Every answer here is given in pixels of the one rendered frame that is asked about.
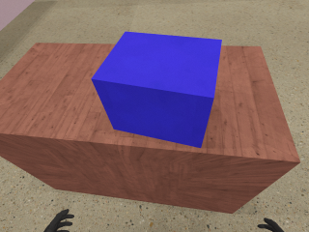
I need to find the robot left hand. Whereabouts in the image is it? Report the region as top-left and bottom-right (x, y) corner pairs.
(43, 209), (74, 232)

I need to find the pedestal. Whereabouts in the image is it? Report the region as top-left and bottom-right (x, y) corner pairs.
(0, 43), (300, 214)

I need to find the carton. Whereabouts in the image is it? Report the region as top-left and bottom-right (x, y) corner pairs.
(91, 31), (222, 148)

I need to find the robot right hand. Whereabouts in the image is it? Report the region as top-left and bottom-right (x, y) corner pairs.
(258, 217), (284, 232)

